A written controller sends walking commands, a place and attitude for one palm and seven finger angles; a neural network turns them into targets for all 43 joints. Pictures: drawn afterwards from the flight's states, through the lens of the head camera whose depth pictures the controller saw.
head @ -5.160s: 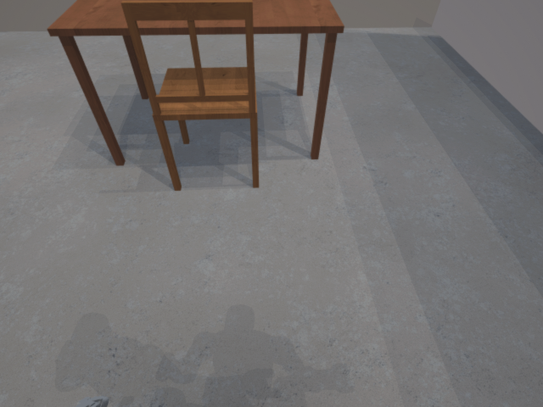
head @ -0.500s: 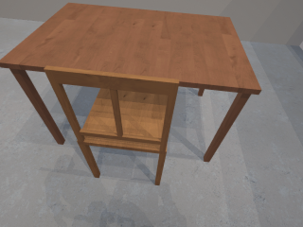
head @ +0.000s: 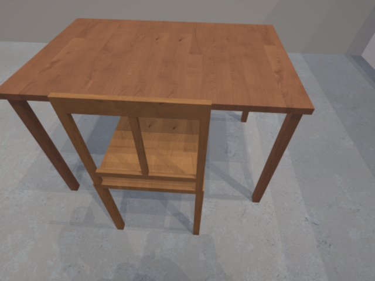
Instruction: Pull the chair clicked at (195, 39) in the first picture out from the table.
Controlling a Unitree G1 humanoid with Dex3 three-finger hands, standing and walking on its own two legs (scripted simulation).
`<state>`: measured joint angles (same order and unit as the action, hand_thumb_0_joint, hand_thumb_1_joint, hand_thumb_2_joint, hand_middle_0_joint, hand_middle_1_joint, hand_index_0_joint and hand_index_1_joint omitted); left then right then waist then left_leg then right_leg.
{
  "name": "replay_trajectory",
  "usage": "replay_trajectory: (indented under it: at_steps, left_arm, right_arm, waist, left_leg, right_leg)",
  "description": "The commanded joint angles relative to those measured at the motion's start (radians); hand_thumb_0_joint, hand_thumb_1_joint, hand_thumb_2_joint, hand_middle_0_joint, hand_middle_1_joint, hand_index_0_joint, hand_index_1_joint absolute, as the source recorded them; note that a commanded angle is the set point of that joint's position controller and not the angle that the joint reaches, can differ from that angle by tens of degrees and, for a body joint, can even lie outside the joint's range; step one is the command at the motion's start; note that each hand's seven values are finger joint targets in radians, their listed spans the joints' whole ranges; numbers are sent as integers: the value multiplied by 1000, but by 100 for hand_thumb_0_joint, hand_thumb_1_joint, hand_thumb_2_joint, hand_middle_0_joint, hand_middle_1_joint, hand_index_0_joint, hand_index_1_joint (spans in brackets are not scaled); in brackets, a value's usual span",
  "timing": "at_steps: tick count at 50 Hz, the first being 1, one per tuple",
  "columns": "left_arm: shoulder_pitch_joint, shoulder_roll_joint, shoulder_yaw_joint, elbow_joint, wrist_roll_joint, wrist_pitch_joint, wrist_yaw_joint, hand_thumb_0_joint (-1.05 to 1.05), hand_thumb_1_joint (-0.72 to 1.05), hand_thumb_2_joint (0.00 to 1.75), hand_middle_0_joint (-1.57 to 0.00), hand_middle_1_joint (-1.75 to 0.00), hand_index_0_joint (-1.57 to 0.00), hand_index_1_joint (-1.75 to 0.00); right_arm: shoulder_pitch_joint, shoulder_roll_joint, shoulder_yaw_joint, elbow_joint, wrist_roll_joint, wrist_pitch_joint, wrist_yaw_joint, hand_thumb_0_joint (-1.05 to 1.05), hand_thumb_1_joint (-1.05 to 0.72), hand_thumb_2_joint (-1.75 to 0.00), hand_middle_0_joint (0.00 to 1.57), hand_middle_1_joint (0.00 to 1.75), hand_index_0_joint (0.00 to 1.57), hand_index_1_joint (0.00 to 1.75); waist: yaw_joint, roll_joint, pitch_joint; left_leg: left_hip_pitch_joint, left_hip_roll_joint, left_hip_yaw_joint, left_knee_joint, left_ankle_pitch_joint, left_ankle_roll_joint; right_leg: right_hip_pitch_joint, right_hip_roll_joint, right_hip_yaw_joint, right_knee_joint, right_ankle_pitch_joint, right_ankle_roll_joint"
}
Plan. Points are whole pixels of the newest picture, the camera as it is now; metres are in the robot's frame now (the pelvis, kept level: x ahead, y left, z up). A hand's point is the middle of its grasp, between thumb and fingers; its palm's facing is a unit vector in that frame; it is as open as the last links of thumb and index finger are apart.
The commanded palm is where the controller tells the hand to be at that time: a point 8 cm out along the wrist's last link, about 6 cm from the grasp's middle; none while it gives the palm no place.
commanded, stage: look again from close up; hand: left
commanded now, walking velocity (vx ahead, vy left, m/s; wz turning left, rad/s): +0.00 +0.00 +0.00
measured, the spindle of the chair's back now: (140, 148) +0.52 +0.18 -0.08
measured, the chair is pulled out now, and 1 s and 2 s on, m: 0.00 0.00 0.00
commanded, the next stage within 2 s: none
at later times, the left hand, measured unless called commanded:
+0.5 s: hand out of the picture -0.03 +0.16 -0.17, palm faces +0.03 -0.98 -0.17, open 7.4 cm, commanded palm none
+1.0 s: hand out of the picture -0.04 +0.15 -0.17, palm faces +0.05 -0.99 -0.15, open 7.4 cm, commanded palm none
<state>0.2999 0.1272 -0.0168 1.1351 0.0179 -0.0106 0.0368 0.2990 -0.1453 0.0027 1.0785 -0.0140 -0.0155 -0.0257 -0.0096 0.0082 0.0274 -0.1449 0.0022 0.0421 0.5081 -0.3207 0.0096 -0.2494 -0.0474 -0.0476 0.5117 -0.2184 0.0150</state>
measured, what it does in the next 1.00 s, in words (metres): stands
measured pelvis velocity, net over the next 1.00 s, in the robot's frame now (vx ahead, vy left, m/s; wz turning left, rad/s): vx -0.02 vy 0.00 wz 0.00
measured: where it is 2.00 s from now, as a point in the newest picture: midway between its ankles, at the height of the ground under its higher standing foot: outside the picture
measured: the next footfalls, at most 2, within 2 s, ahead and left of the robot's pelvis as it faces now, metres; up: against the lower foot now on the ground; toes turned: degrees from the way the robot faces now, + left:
none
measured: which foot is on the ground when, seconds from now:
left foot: down 0.00-1.00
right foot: down 0.00-1.00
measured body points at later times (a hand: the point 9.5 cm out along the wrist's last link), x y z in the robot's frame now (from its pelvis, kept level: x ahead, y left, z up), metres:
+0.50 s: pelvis -0.02 +0.00 +0.00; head -0.02 +0.00 +0.45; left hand -0.03 +0.22 -0.16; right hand -0.04 -0.21 -0.16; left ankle -0.03 +0.11 -0.74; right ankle +0.04 -0.13 -0.74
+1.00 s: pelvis -0.02 +0.00 +0.00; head -0.03 +0.00 +0.45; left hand -0.05 +0.20 -0.16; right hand -0.04 -0.20 -0.16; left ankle -0.03 +0.11 -0.74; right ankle +0.04 -0.13 -0.74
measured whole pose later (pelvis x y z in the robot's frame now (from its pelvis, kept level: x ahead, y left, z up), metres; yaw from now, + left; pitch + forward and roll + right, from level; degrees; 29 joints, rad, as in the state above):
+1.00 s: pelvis -0.02 +0.00 +0.00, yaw +0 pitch -3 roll +1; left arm 0.35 0.11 0.00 1.11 0.02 -0.01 0.03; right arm 0.33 -0.10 0.01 1.14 -0.01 -0.02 -0.02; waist 0.01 -0.01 0.02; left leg -0.15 -0.01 0.05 0.44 -0.25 0.01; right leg -0.25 -0.05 -0.04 0.44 -0.15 0.02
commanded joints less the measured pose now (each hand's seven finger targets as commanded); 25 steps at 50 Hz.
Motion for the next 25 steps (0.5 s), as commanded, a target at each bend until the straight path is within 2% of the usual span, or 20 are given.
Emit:
replay_trajectory:
  at_steps: [1,2,6,13,16,19,22,24,25]
  left_arm:
    - [47,112,22,-58,-5,-15,4,0,90,90,-20,-30,-20,-30]
    - [45,116,22,-57,-5,-13,3,0,90,90,-20,-30,-20,-30]
    - [42,116,24,-70,-8,-14,1,0,90,90,-20,-30,-20,-30]
    - [46,116,28,-82,-8,-12,-1,0,90,90,-20,-30,-20,-30]
    - [50,112,28,-78,-9,-15,-1,0,90,90,-20,-30,-20,-30]
    - [61,107,28,-73,-7,-15,0,0,90,90,-20,-30,-20,-30]
    - [70,103,28,-67,-7,-16,0,0,90,90,-20,-30,-20,-30]
    - [76,95,27,-63,-7,-18,1,0,90,90,-20,-30,-20,-30]
    - [80,94,26,-58,-8,-19,1,0,90,90,-20,-30,-20,-30]
  right_arm:
    - [63,-83,-12,-48,3,-14,0,0,-90,-90,20,30,20,30]
    - [67,-83,-12,-44,3,-13,0,0,-90,-90,20,30,20,30]
    - [72,-94,-10,-39,2,-15,2,0,-90,-90,20,30,20,30]
    - [75,-93,-11,-22,1,-12,4,0,-90,-90,20,30,20,30]
    - [85,-91,-9,-9,1,-14,5,0,-90,-90,20,30,20,30]
    - [83,-87,-9,-2,2,-14,4,0,-90,-90,20,30,20,30]
    - [94,-77,-8,9,5,-13,3,0,-90,-90,20,30,20,30]
    - [95,-76,-7,15,4,-15,2,0,-90,-90,20,30,20,30]
    - [95,-74,-6,20,5,-15,2,0,-90,-90,20,30,20,30]
  waist:
    - [0,-14,91]
    - [0,2,98]
    - [3,-22,83]
    - [8,-17,85]
    - [5,-12,60]
    - [8,-7,78]
    - [5,-33,70]
    - [5,-14,63]
    - [7,-24,65]
  left_leg:
    - [-157,77,-79,-143,88,8]
    - [-162,82,-79,-156,81,9]
    - [-159,75,-83,-170,61,11]
    - [-170,73,-87,-196,7,10]
    - [-152,75,-86,-195,33,9]
    - [-166,76,-87,-204,12,9]
    - [-149,78,-82,-205,18,10]
    - [-144,77,-81,-199,42,9]
    - [-146,75,-80,-197,38,9]
  right_leg:
    - [23,-62,89,-109,6,-50]
    - [23,-58,80,-109,7,-49]
    - [44,-61,85,-119,3,-44]
    - [48,-64,83,-142,-35,-40]
    - [56,-67,83,-138,-13,-39]
    - [55,-64,82,-140,-8,-37]
    - [50,-65,82,-151,-19,-37]
    - [56,-67,81,-144,10,-36]
    - [57,-69,82,-149,4,-36]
